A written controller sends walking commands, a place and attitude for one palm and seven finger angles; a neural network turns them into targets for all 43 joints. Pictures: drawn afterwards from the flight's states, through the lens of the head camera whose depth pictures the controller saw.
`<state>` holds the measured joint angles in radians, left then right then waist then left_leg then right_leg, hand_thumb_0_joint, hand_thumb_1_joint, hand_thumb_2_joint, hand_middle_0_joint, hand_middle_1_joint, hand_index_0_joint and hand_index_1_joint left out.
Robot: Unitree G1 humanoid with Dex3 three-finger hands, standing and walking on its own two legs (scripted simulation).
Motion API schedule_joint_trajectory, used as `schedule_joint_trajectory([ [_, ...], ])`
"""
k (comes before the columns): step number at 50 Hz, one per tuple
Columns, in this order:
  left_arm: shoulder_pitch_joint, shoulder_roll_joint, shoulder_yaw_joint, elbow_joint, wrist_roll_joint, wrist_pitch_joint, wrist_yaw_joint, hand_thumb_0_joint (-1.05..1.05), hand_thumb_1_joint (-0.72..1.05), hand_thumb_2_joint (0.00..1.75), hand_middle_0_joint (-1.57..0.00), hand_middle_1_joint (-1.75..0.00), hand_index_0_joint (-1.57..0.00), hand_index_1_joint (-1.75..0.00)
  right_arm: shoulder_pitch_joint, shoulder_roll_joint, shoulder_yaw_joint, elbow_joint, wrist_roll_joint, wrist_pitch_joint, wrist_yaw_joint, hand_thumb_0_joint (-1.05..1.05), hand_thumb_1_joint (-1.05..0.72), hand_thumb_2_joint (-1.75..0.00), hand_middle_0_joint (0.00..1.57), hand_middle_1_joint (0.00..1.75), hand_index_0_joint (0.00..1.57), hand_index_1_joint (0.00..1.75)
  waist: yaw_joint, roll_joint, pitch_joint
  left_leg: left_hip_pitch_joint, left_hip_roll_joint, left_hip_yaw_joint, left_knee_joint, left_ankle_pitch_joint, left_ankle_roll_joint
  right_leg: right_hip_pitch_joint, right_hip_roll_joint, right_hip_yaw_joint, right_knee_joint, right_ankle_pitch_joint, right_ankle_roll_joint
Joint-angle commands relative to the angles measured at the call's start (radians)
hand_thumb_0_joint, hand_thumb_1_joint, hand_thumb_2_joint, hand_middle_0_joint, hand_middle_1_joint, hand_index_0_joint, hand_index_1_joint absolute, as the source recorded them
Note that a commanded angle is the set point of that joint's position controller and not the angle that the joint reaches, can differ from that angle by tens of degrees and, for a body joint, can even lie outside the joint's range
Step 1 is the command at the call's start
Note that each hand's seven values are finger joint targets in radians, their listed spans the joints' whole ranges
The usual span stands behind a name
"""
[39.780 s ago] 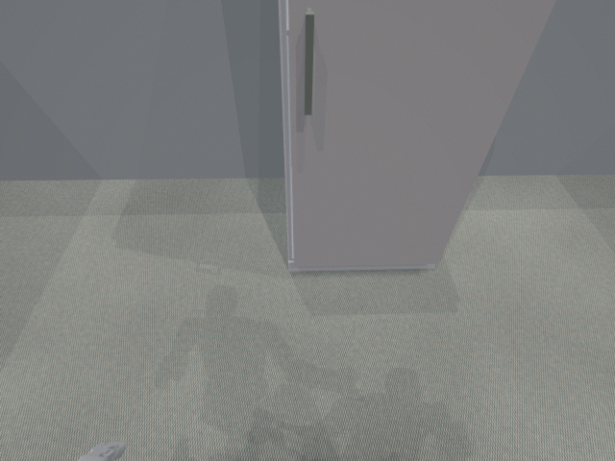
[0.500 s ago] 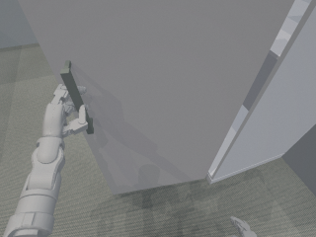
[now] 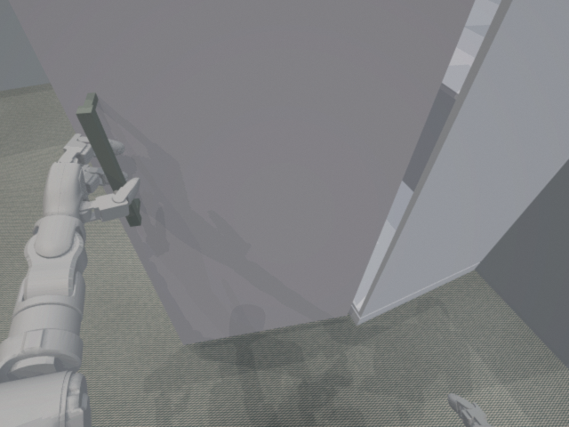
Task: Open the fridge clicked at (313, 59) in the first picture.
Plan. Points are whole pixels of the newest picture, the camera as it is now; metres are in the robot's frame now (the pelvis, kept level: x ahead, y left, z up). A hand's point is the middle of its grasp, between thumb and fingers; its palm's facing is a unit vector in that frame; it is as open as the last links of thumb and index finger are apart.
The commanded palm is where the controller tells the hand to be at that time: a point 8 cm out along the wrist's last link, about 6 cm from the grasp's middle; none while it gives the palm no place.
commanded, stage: loosen the grip on the handle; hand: left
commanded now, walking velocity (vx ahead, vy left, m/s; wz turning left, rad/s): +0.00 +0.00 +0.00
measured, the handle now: (116, 167) +0.46 +0.26 +0.12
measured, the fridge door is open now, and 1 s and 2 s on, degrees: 76 77 77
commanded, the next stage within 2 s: slip the hand off the handle in 0.38 s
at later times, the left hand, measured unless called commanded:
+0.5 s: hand (115, 200) +0.40 +0.24 +0.11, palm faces +0.23 -0.94 -0.24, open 14.4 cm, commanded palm +0.36 +0.30 +0.12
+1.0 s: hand (56, 211) +0.37 +0.32 +0.11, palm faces +0.26 -0.93 -0.24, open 14.7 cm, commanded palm +0.34 +0.36 +0.12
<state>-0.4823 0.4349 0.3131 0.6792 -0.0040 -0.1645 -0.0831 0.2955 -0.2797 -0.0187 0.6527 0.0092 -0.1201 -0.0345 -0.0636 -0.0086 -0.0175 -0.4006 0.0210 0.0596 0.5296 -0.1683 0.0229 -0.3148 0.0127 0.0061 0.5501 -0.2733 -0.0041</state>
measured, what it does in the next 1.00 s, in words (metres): stands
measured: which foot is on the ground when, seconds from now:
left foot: down 0.00-1.00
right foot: down 0.00-1.00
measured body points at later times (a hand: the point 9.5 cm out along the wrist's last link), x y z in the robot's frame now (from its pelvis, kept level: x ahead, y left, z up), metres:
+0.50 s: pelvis +0.04 -0.01 -0.01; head +0.06 -0.01 +0.44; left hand +0.38 +0.29 +0.13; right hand +0.19 -0.25 -0.11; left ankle +0.07 +0.11 -0.73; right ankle +0.01 -0.12 -0.73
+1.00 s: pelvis +0.03 -0.01 -0.02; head +0.06 +0.00 +0.43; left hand +0.35 +0.36 +0.13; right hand +0.15 -0.27 -0.11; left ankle +0.07 +0.11 -0.73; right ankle +0.01 -0.12 -0.73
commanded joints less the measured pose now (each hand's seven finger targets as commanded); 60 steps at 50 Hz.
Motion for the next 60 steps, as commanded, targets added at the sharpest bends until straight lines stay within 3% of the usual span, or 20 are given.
schedule_joint_trajectory([
  [1,-0.288,0.258,0.083,-0.270,-0.023,-0.141,0.025,0.00,-0.43,0.26,-0.44,-1.38,-0.44,-1.38,-0.069,-0.154,-0.044,-0.147,0.002,-0.037,-0.007,0.00,-0.90,-0.90,0.20,0.30,0.20,0.30,0.063,0.024,-0.225,0.171,-0.008,-0.056,-0.057,-0.205,0.012,-0.093,0.015,-0.033,-0.076,-0.115,-0.031],
  [2,-0.300,0.249,0.059,-0.315,-0.017,-0.146,0.029,0.00,-0.55,0.20,-0.42,-1.37,-0.42,-1.37,-0.075,-0.146,-0.041,-0.159,0.007,-0.037,-0.008,0.00,-0.90,-0.90,0.20,0.30,0.20,0.30,0.061,0.050,-0.234,0.171,-0.009,-0.049,-0.051,-0.200,0.014,-0.092,0.012,-0.024,-0.073,-0.118,-0.029],
  [6,-0.286,0.220,0.018,-0.393,-0.008,-0.122,0.039,0.00,-0.55,0.20,-0.37,-1.30,-0.37,-1.30,-0.074,-0.135,-0.035,-0.157,0.013,-0.041,-0.015,0.00,-0.90,-0.90,0.20,0.30,0.20,0.30,0.055,0.101,-0.219,0.185,-0.005,-0.055,-0.027,-0.148,0.016,-0.110,0.014,-0.026,-0.054,-0.067,-0.032],
  [9,-0.248,0.191,0.014,-0.412,-0.037,-0.081,0.036,0.00,-0.55,0.20,-0.33,-1.25,-0.33,-1.25,-0.060,-0.127,-0.034,-0.142,0.017,-0.049,-0.025,0.00,-0.90,-0.90,0.20,0.30,0.20,0.30,0.057,0.060,-0.242,0.195,-0.008,-0.048,0.003,-0.046,0.018,-0.087,0.017,-0.027,-0.051,0.016,-0.026],
  [10,-0.283,0.308,0.108,-0.349,-0.032,-0.071,0.039,0.00,-0.55,0.20,-0.32,-1.23,-0.32,-1.23,-0.036,-0.145,-0.033,-0.112,0.016,-0.042,-0.036,0.00,-0.90,-0.90,0.20,0.30,0.20,0.30,0.042,0.003,-0.224,0.167,-0.008,-0.049,0.013,-0.032,0.019,-0.091,0.017,-0.024,-0.051,0.037,-0.021],
  [14,-0.273,0.187,0.023,-0.418,-0.062,-0.061,0.012,0.00,-0.55,0.20,-0.26,-1.17,-0.26,-1.17,-0.041,-0.117,-0.028,-0.116,0.016,-0.054,-0.044,0.00,-0.90,-0.90,0.20,0.30,0.20,0.30,0.047,0.043,-0.282,0.204,-0.017,-0.041,0.048,0.067,0.019,-0.076,0.018,-0.025,-0.024,0.145,-0.017],
  [17,-0.272,0.188,0.024,-0.407,-0.066,-0.050,0.008,0.00,-0.55,0.20,-0.25,-1.15,-0.25,-1.15,-0.029,-0.117,-0.025,-0.104,0.017,-0.055,-0.045,0.00,-0.90,-0.90,0.20,0.30,0.20,0.30,0.042,0.034,-0.285,0.197,-0.018,-0.053,0.065,0.093,0.017,-0.085,0.018,-0.030,-0.009,0.174,-0.015],
  [23,-0.195,0.223,0.067,-0.443,-0.062,-0.040,-0.002,0.00,-0.55,0.20,-0.25,-1.15,-0.25,-1.15,-0.027,-0.111,-0.024,-0.115,0.014,-0.047,-0.040,0.00,-0.90,-0.90,0.20,0.30,0.20,0.30,0.069,0.038,-0.342,0.190,-0.024,-0.048,0.095,0.203,0.018,-0.031,0.013,-0.024,0.024,0.311,-0.014],
  [26,-0.164,0.328,0.163,-0.423,-0.063,-0.033,-0.010,0.00,-0.55,0.20,-0.25,-1.15,-0.25,-1.15,-0.028,-0.117,-0.023,-0.119,0.013,-0.032,-0.048,0.00,-0.90,-0.90,0.20,0.30,0.20,0.30,0.086,0.017,-0.336,0.142,-0.029,-0.038,0.103,0.205,0.023,0.007,0.010,-0.010,0.029,0.354,-0.009],
  [29,-0.142,0.299,0.144,-0.418,-0.074,-0.031,-0.041,0.00,-0.55,0.20,-0.25,-1.15,-0.25,-1.15,-0.034,-0.106,-0.020,-0.130,0.017,-0.025,-0.049,0.00,-0.90,-0.90,0.20,0.30,0.20,0.30,0.083,0.044,-0.322,0.139,-0.030,-0.031,0.105,0.216,0.023,0.004,0.009,-0.010,0.033,0.378,-0.007],
  [31,-0.109,0.342,0.183,-0.422,-0.082,-0.030,-0.063,0.00,-0.55,0.20,-0.25,-1.15,-0.25,-1.15,-0.030,-0.115,-0.023,-0.135,0.017,-0.020,-0.052,0.00,-0.90,-0.90,0.20,0.30,0.20,0.30,0.090,0.056,-0.333,0.136,-0.031,-0.027,0.114,0.236,0.026,0.012,0.010,-0.006,0.038,0.409,-0.006],
  [38,-0.137,0.317,0.148,-0.394,-0.126,-0.052,-0.158,0.00,-0.55,0.20,-0.25,-1.15,-0.25,-1.15,-0.007,-0.124,-0.027,-0.132,0.029,-0.026,-0.059,0.00,-0.90,-0.90,0.20,0.30,0.20,0.30,0.059,0.056,-0.308,0.133,-0.031,-0.039,0.123,0.191,0.027,-0.056,0.018,-0.009,0.033,0.343,-0.004],
  [41,-0.195,0.360,0.170,-0.346,-0.137,-0.065,-0.173,0.00,-0.55,0.20,-0.25,-1.15,-0.25,-1.15,0.002,-0.135,-0.026,-0.124,0.032,-0.033,-0.071,0.00,-0.90,-0.90,0.20,0.30,0.20,0.30,0.042,0.034,-0.271,0.103,-0.032,-0.048,0.128,0.123,0.030,-0.101,0.021,-0.011,0.026,0.250,-0.006],
  [43,-0.224,0.401,0.195,-0.292,-0.130,-0.070,-0.180,0.00,-0.55,0.20,-0.25,-1.15,-0.25,-1.15,0.010,-0.139,-0.025,-0.109,0.032,-0.030,-0.074,0.00,-0.90,-0.90,0.20,0.30,0.20,0.30,0.041,0.026,-0.267,0.080,-0.029,-0.051,0.124,0.083,0.028,-0.114,0.017,-0.003,0.023,0.208,-0.003],
  [47,-0.265,0.458,0.222,-0.348,-0.117,-0.112,-0.182,0.00,-0.55,0.20,-0.25,-1.15,-0.25,-1.15,0.017,-0.137,-0.026,-0.119,0.025,-0.036,-0.074,0.00,-0.90,-0.90,0.20,0.30,0.20,0.30,0.066,0.135,-0.368,0.127,-0.029,-0.066,0.129,0.092,0.023,-0.110,0.024,-0.007,0.040,0.161,-0.016],
  [48,-0.235,0.422,0.199,-0.344,-0.120,-0.118,-0.183,0.00,-0.55,0.20,-0.25,-1.15,-0.25,-1.15,0.011,-0.134,-0.023,-0.126,0.025,-0.038,-0.071,0.00,-0.90,-0.90,0.20,0.30,0.20,0.30,0.063,0.148,-0.360,0.139,-0.029,-0.069,0.130,0.092,0.023,-0.128,0.027,-0.011,0.040,0.151,-0.018],
  [51,-0.183,0.471,0.253,-0.310,-0.133,-0.128,-0.188,0.00,-0.55,0.20,-0.25,-1.15,-0.25,-1.15,0.022,-0.143,-0.023,-0.129,0.023,-0.037,-0.071,0.00,-0.90,-0.90,0.20,0.30,0.20,0.30,0.076,0.119,-0.360,0.111,-0.025,-0.075,0.132,0.087,0.023,-0.116,0.034,-0.020,0.047,0.139,-0.021],
  [53,-0.160,0.458,0.244,-0.262,-0.137,-0.109,-0.201,0.00,-0.55,0.20,-0.25,-1.15,-0.25,-1.15,0.016,-0.145,-0.021,-0.130,0.031,-0.034,-0.070,0.00,-0.90,-0.90,0.20,0.30,0.20,0.30,0.071,0.106,-0.310,0.084,-0.021,-0.075,0.120,0.049,0.021,-0.139,0.032,-0.023,0.040,0.112,-0.017],
  [55,-0.113,0.388,0.192,-0.267,-0.152,-0.083,-0.217,0.00,-0.55,0.20,-0.25,-1.15,-0.25,-1.15,0.004,-0.142,-0.021,-0.154,0.037,-0.039,-0.067,0.00,-0.90,-0.90,0.20,0.30,0.20,0.30,0.076,0.100,-0.279,0.084,-0.018,-0.081,0.101,0.008,0.020,-0.159,0.034,-0.034,0.030,0.063,-0.018],
  [60,-0.031,0.336,0.166,-0.429,-0.167,-0.066,-0.194,0.00,-0.55,0.20,-0.25,-1.15,-0.25,-1.15,-0.018,-0.141,-0.021,-0.188,0.037,-0.053,-0.058,0.00,-0.90,-0.90,0.20,0.30,0.20,0.30,0.085,0.100,-0.289,0.127,-0.008,-0.112,0.080,-0.006,0.015,-0.175,0.039,-0.052,0.036,0.022,-0.023],
])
